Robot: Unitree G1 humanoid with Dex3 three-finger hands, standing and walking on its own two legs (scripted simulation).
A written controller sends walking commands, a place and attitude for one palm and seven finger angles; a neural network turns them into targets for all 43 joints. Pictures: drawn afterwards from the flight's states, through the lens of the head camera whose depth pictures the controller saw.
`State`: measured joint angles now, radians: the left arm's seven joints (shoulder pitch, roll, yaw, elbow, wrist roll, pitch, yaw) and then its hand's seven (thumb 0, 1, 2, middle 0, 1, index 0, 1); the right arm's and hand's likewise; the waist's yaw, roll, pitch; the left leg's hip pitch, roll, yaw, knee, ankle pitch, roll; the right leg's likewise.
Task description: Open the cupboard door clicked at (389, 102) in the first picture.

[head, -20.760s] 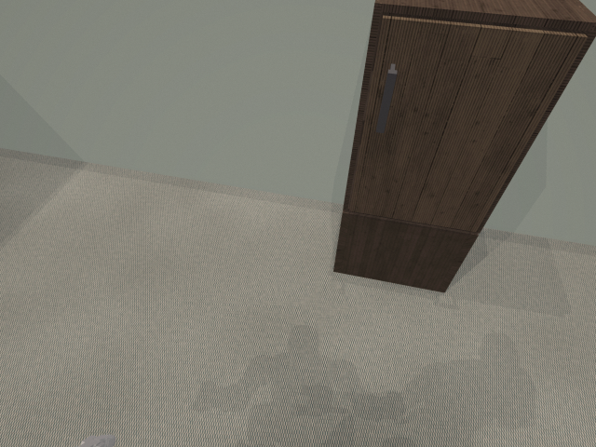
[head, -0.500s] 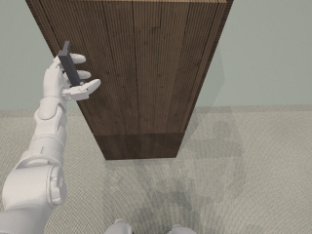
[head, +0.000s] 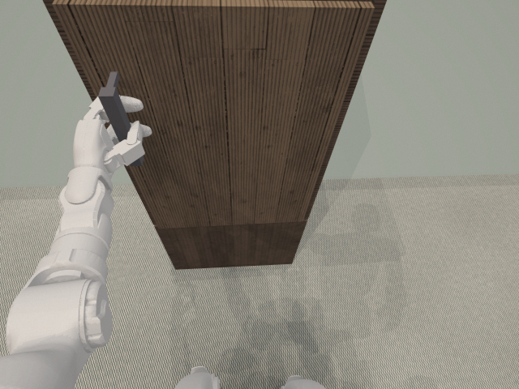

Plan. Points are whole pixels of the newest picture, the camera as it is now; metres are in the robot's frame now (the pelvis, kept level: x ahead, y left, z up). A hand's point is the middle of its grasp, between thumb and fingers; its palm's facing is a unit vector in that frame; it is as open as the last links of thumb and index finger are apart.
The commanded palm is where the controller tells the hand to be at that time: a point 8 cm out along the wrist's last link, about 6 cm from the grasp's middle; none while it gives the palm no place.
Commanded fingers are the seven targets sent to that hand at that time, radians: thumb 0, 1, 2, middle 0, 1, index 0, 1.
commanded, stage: pull the door open along its arc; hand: left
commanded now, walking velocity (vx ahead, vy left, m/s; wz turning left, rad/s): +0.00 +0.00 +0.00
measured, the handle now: (126, 122) +0.52 +0.19 +0.09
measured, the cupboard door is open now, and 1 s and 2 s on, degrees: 1 41 40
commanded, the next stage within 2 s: open thumb and fingers to let go in 0.86 s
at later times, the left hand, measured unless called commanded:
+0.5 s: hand (161, 211) +0.35 +0.12 +0.10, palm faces +0.32 -0.95 +0.07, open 5.7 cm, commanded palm +0.29 +0.16 +0.09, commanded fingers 0.00 0.90 0.90 -0.40 -1.35 -0.40 -1.35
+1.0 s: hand (219, 278) +0.25 +0.04 +0.10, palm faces +0.31 -0.95 -0.02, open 5.7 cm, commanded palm +0.21 +0.09 +0.09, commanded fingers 0.00 0.69 0.81 -0.38 -1.33 -0.38 -1.33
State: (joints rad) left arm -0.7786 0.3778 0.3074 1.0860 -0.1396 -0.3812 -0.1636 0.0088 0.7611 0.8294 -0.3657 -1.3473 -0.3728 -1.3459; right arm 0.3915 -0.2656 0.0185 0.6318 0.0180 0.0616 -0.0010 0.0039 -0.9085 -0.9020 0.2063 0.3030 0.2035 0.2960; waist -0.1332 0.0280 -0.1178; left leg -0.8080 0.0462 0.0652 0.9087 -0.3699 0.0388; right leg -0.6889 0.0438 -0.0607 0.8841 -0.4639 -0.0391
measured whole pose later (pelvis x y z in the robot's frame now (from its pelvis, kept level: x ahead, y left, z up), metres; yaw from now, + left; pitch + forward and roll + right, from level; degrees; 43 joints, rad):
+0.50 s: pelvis +0.01 +0.00 +0.01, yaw +1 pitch +9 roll +0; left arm -0.12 -0.01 0.00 0.26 -0.07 -0.22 0.34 0.00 0.73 0.78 -0.35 -1.35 -0.37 -1.33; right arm 0.23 -0.22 0.01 0.55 -0.02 0.03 0.05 0.01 -0.91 -0.90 0.20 0.30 0.20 0.30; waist -0.01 0.03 -0.13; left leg -0.63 0.02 0.07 0.83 -0.36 0.03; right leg -0.51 0.02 -0.06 0.83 -0.47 -0.04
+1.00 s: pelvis +0.02 -0.04 +0.02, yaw +4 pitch +3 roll +1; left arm 0.33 -0.03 -0.31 -0.11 0.03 -0.10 0.48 -0.02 0.71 0.76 -0.34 -1.34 -0.38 -1.35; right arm 0.21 -0.20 0.04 0.52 -0.04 0.07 0.02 0.01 -0.91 -0.90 0.21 0.30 0.20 0.30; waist -0.02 0.05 -0.10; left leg -0.49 0.02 0.01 0.79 -0.36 -0.01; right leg -0.36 0.04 -0.12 0.78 -0.49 -0.09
